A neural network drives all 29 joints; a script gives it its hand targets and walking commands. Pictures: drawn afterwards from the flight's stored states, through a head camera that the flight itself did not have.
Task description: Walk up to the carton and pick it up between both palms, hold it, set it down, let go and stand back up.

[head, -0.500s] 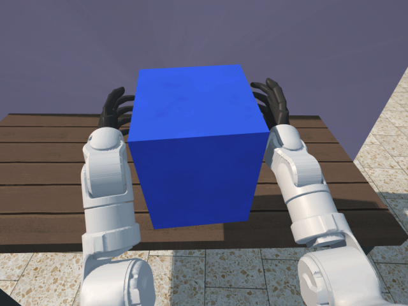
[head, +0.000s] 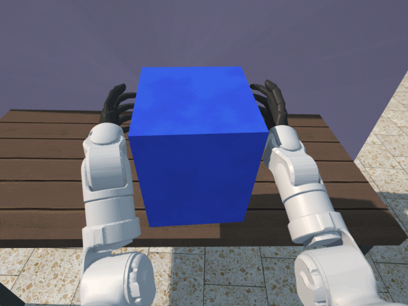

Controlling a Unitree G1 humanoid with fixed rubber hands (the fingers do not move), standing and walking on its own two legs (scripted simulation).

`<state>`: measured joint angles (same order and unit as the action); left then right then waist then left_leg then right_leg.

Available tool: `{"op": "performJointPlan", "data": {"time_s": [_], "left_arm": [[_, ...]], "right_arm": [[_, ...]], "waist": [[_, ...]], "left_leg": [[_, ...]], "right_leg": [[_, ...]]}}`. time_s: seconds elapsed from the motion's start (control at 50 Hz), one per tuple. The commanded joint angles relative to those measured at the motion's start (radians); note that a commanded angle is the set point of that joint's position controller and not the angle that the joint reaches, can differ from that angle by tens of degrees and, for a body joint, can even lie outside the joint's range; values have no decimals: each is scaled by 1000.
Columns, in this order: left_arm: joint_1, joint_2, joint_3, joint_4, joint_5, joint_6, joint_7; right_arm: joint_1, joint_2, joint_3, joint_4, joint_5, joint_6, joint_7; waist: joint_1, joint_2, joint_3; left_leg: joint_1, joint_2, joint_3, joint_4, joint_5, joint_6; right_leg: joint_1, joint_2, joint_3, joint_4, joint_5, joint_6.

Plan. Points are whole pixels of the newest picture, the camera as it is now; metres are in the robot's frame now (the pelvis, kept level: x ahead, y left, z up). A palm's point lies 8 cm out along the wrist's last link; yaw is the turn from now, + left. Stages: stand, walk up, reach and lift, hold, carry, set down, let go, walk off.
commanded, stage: hold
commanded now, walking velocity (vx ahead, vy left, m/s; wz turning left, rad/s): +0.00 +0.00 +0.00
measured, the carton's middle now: (194, 147) +0.40 +0.00 +0.15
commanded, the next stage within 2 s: set down in 1.70 s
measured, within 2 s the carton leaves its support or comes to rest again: neither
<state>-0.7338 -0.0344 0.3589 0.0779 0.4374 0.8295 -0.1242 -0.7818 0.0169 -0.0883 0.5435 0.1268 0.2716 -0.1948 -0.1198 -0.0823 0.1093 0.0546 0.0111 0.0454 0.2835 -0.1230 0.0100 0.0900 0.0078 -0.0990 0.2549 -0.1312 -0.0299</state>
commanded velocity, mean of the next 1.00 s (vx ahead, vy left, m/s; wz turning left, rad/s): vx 0.00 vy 0.00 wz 0.00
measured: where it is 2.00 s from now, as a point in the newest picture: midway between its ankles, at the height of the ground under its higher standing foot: outside the picture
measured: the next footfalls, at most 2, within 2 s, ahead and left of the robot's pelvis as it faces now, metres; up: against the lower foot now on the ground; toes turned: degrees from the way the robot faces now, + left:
none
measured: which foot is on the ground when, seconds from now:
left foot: down 0.00-1.00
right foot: down 0.00-1.00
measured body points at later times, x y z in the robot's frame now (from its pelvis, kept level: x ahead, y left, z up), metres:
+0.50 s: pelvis +0.00 +0.00 +0.00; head -0.04 +0.03 +0.45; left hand +0.39 +0.16 +0.23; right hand +0.38 -0.14 +0.23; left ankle +0.04 +0.11 -0.75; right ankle +0.03 -0.10 -0.75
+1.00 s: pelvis +0.00 +0.00 +0.00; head -0.05 +0.03 +0.45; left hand +0.38 +0.15 +0.23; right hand +0.38 -0.14 +0.24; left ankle +0.04 +0.11 -0.75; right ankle +0.03 -0.10 -0.75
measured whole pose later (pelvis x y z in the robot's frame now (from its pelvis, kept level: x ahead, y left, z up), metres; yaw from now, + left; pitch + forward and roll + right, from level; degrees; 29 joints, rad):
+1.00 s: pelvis +0.00 +0.00 +0.00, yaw +0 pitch -12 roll +0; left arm -0.75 -0.04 0.37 0.09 0.43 0.83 -0.11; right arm -0.81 0.01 -0.10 0.56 0.12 0.29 -0.19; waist -0.10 -0.07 0.09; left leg 0.05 0.01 0.05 0.28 -0.12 0.01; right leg 0.08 0.01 -0.09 0.26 -0.13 -0.03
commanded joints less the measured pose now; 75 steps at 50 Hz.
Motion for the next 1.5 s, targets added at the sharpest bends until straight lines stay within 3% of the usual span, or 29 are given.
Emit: {"op": "performJointPlan", "data": {"time_s": [0.0, 0.16, 0.18, 0.2, 0.22, 0.3, 0.32, 0.34, 0.5, 0.58, 0.62, 0.64, 0.66, 0.68, 0.72, 0.74, 0.76, 0.8, 0.92, 0.98, 1.04, 1.08, 1.12, 1.18, 1.28, 1.32, 1.34, 1.42, 1.48], "left_arm": [[-499, -427, -393, -78, -141, -60, -103], [-480, -431, -413, -112, -152, -56, -100], [-518, -437, -428, -133, -170, -65, -90], [-506, -438, -440, -110, -175, -66, -81], [-506, -425, -422, -80, -162, -67, -79], [-468, -410, -384, -70, -143, -55, -87], [-466, -419, -390, -80, -144, -51, -90], [-477, -413, -381, -86, -139, -48, -90], [-481, -427, -399, -93, -152, -43, -109], [-496, -440, -430, -130, -163, -55, -95], [-493, -428, -412, -85, -153, -51, -97], [-497, -442, -413, -102, -152, -51, -91], [-503, -428, -400, -93, -148, -51, -86], [-508, -439, -406, -78, -146, -51, -80], [-540, -448, -421, -109, -162, -60, -73], [-537, -452, -424, -110, -169, -63, -69], [-534, -449, -431, -108, -171, -64, -65], [-524, -433, -401, -65, -161, -62, -71], [-507, -407, -342, -15, -139, -48, -99], [-546, -413, -346, -31, -130, -50, -101], [-527, -430, -382, -53, -148, -51, -100], [-527, -424, -386, -68, -160, -57, -103], [-521, -424, -387, -58, -154, -59, -103], [-506, -412, -369, -57, -149, -59, -104], [-485, -418, -378, -91, -144, -51, -110], [-491, -416, -378, -91, -138, -50, -106], [-499, -428, -408, -96, -154, -51, -103], [-520, -438, -398, -67, -138, -50, -90], [-530, -438, -405, -74, -157, -64, -85]], "right_arm": [[-555, 450, 343, -207, 70, -29, 80], [-543, 443, 361, -239, 78, -28, 79], [-641, 459, 378, -316, 87, -54, 87], [-615, 446, 361, -293, 76, -54, 88], [-580, 441, 338, -241, 55, -45, 89], [-554, 436, 343, -215, 51, -31, 91], [-556, 436, 342, -229, 59, -30, 86], [-553, 429, 345, -207, 67, -23, 86], [-544, 424, 332, -220, 69, -16, 80], [-562, 432, 349, -242, 82, -27, 82], [-563, 423, 327, -224, 65, -22, 86], [-578, 421, 336, -235, 75, -27, 93], [-588, 425, 343, -230, 72, -27, 97], [-572, 411, 314, -197, 59, -26, 103], [-584, 432, 307, -207, 52, -35, 112], [-618, 446, 323, -248, 58, -47, 113], [-617, 441, 325, -248, 59, -49, 111], [-627, 449, 325, -232, 51, -46, 107], [-592, 447, 319, -174, 44, -18, 93], [-597, 444, 297, -140, 49, -16, 94], [-600, 446, 310, -194, 62, -27, 90], [-605, 461, 329, -222, 68, -27, 79], [-584, 451, 322, -203, 67, -19, 78], [-564, 441, 329, -194, 66, -13, 79], [-571, 439, 357, -235, 89, -18, 74], [-580, 431, 358, -231, 90, -20, 76], [-590, 427, 351, -262, 84, -28, 78], [-562, 395, 283, -173, 44, -25, 106], [-608, 437, 299, -220, 37, -46, 115]], "waist": [[-13, 83, -334], [-11, 81, -339], [34, 100, -393], [5, 96, -388], [-4, 90, -334], [14, 55, -330], [3, 65, -353], [12, 74, -341], [-25, 77, -336], [-18, 102, -357], [-15, 96, -304], [4, 114, -326], [15, 93, -342], [5, 117, -314], [-3, 108, -362], [14, 96, -399], [6, 99, -410], [12, 63, -387], [15, 32, -322], [10, 78, -294], [-4, 101, -347], [-11, 66, -364], [-18, 86, -347], [-10, 70, -341], [1, 76, -362], [11, 85, -332], [-8, 89, -356], [-12, 115, -281], [5, 81, -355]], "left_leg": [[40, -34, 31, -24, 112, 3], [47, -29, 31, -23, 128, -2], [30, -27, 28, -11, 124, 4], [52, -21, 26, -6, 127, 3], [45, -21, 29, -19, 82, 6], [37, -20, 36, -34, 76, 21], [47, -20, 30, -29, 86, 17], [44, -18, 32, -31, 103, 13], [63, -21, 32, -17, 152, -6], [84, -15, 16, -3, 185, -18], [41, -16, 21, -24, 106, -5], [28, -8, 18, -32, 107, -6], [22, -11, 24, -35, 83, 4], [16, -1, 20, -46, 61, -3], [30, 1, 24, -44, 61, 3], [41, -2, 23, -28, 102, 6], [55, -7, 22, -17, 116, 6], [37, -11, 29, -25, 82, 22], [1, -25, 38, -50, 31, 34], [-4, -23, 37, -55, 21, 21], [29, -24, 32, -24, 91, 7], [38, -32, 33, -13, 106, 11], [37, -29, 31, -24, 79, 8], [38, -28, 29, -29, 76, 12], [56, -28, 26, -10, 166, 2], [52, -24, 27, -10, 165, -1], [61, -19, 26, -12, 148, -6], [10, 5, 25, -60, 38, -3], [23, -5, 31, -46, 58, 14]], "right_leg": [[89, 29, -18, -5, 154, 68], [87, 33, -19, -2, 149, 65], [61, 26, -19, 2, 128, 62], [49, 31, -18, -1, 132, 59], [20, 25, -17, -11, 91, 61], [52, 21, -7, -17, 109, 66], [65, 22, -5, -15, 125, 64], [65, 25, -6, -11, 127, 62], [75, 30, -10, -11, 182, 63], [54, 37, -22, -5, 167, 55], [39, 26, -15, -19, 106, 54], [48, 33, -18, -8, 88, 46], [55, 32, -14, -10, 65, 50], [29, 35, -18, -7, 26, 43], [32, 37, -22, -6, 27, 45], [40, 35, -21, -3, 67, 46], [33, 35, -17, -1, 81, 46], [42, 30, -14, -12, 74, 55], [63, 15, -1, -25, 101, 68], [42, 16, -4, -25, 47, 61], [58, 20, -10, -11, 118, 59], [67, 18, -7, -12, 162, 75], [57, 16, -9, -13, 140, 73], [67, 19, -9, -12, 143, 73], [97, 25, -13, -2, 218, 68], [81, 32, -18, -5, 174, 61], [66, 36, -21, -5, 146, 60], [17, 39, -25, -14, -2, 40], [33, 31, -19, -9, 48, 51]]}}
